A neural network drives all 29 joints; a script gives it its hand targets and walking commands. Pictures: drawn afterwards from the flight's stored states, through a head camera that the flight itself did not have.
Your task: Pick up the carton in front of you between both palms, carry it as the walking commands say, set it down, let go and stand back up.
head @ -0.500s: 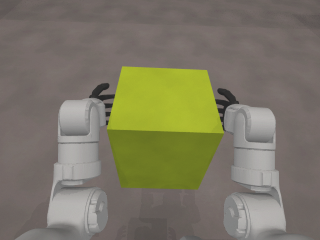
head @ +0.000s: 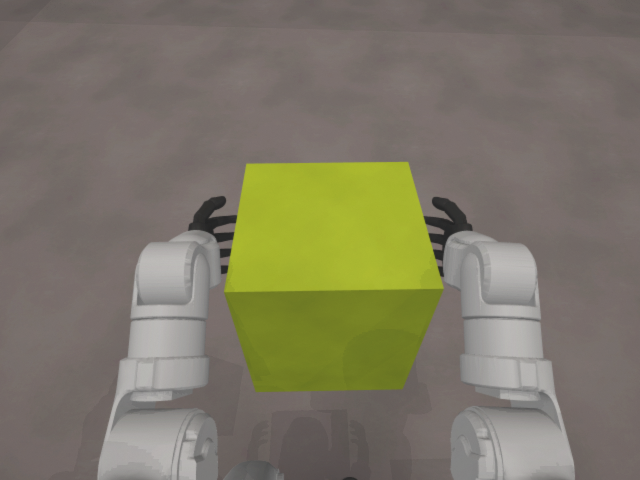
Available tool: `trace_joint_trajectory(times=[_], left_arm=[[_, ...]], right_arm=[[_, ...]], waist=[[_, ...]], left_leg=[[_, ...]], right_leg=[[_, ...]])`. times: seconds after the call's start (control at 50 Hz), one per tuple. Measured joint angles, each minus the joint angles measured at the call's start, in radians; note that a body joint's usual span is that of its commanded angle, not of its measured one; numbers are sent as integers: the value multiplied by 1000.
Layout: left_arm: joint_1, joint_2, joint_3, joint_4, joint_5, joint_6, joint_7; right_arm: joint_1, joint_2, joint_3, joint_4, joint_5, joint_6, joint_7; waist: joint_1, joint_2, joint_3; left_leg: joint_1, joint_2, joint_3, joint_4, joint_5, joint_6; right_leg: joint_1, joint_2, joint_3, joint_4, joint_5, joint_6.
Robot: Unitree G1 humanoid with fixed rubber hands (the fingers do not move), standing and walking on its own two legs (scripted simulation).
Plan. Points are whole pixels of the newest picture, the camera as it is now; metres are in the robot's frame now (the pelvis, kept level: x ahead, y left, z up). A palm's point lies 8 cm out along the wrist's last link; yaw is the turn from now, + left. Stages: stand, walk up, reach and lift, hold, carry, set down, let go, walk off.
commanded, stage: carry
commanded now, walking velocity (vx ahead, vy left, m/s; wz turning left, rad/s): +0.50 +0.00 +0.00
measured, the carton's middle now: (328, 282) +0.36 +0.00 +0.00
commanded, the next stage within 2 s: none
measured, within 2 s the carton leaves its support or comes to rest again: neither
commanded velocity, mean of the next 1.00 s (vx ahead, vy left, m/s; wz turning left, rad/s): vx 0.27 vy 0.00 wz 0.00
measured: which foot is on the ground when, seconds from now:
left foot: up 0.00-0.32, down 0.34-0.78, up 0.80-0.96, down 0.98-1.00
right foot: down 0.00-0.36, up 0.38-0.76, down 0.78-1.00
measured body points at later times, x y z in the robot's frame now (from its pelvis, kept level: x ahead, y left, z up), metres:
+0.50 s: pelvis +0.33 +0.04 +0.01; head +0.32 +0.04 +0.46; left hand +0.62 +0.17 +0.07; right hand +0.60 -0.13 +0.08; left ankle +0.36 +0.11 -0.73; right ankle +0.26 -0.08 -0.65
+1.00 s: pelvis +0.57 -0.03 +0.00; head +0.56 -0.04 +0.45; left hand +0.85 +0.12 +0.08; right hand +0.84 -0.18 +0.07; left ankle +0.54 +0.10 -0.73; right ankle +0.64 -0.11 -0.73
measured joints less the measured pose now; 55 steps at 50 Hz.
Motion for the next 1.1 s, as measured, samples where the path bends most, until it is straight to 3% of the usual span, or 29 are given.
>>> trace_joint_trajectory(times=[0.16,0.3,0.34,0.36,0.4,0.46,0.62,0.72,0.76,0.78,0.8,0.84,0.88,0.92,1.02,1.1], left_arm=[[101,-42,24,-158,-6,-19,-3],[255,-107,3,-286,37,-10,-31],[312,-117,-6,-323,48,-4,-38],[336,-111,-8,-332,48,-3,-42],[380,-105,-16,-338,48,3,-48],[431,-101,-52,-348,53,21,-48],[473,-95,-106,-403,56,34,-47],[472,-95,-102,-440,53,43,-47],[459,-96,-97,-443,52,49,-47],[449,-98,-94,-439,53,52,-47],[438,-100,-96,-421,55,44,-47],[406,-105,-99,-367,63,30,-46],[399,-107,-97,-338,66,28,-46],[412,-105,-94,-339,61,30,-46],[458,-97,-98,-391,41,16,-47],[459,-97,-96,-417,39,23,-47]], right_arm=[[102,62,6,-164,-29,-15,0],[276,123,14,-315,-54,-3,10],[321,143,22,-333,-62,-4,18],[342,157,29,-330,-71,-15,20],[378,151,64,-320,-79,-15,23],[439,136,92,-338,-73,4,25],[504,127,106,-415,-58,13,27],[493,128,112,-441,-61,21,31],[480,130,108,-446,-65,29,32],[472,130,103,-446,-67,33,34],[460,124,94,-437,-67,35,35],[433,105,77,-409,-61,41,36],[430,104,69,-389,-63,45,36],[440,119,66,-387,-70,44,36],[474,131,96,-429,-81,31,32],[471,130,103,-448,-80,35,32]], waist=[[4,-4,-23],[-11,-9,-114],[-11,-15,-139],[-16,-37,-146],[-23,-39,-147],[-29,-26,-143],[-35,-19,-164],[-27,-16,-172],[-27,-15,-171],[-29,-17,-172],[-24,3,-173],[-18,42,-151],[-19,47,-130],[-20,40,-114],[-9,34,-107],[-9,19,-151]], left_leg=[[-171,60,30,-331,157,-37],[-28,15,133,-718,375,-22],[60,-1,176,-788,385,4],[64,-10,191,-749,343,30],[85,-5,200,-702,260,61],[165,4,195,-751,229,52],[382,6,170,-919,184,24],[493,24,162,-910,86,-20],[516,35,154,-842,13,-43],[516,39,147,-787,-34,-55],[489,60,138,-702,-76,-66],[394,70,78,-509,-120,-78],[315,50,47,-442,-168,-69],[274,39,49,-514,-169,-58],[290,52,78,-716,118,-49],[327,52,80,-720,66,-47]], right_leg=[[202,-1,27,-137,-74,20],[418,-15,44,-186,-213,71],[420,-29,56,-47,-291,90],[368,-53,66,100,-284,98],[216,-45,111,438,-283,104],[23,-52,110,640,-228,97],[-193,-132,71,270,-5,141],[-160,-105,12,73,143,136],[-96,-82,-22,-24,226,134],[-55,-76,-38,-66,253,114],[-44,-63,-52,-54,188,66],[-47,-49,-70,-7,104,22],[-27,-53,-74,-20,93,29],[0,-57,-74,-51,92,30],[63,-46,-72,-76,60,37],[80,-49,-71,-40,6,50]])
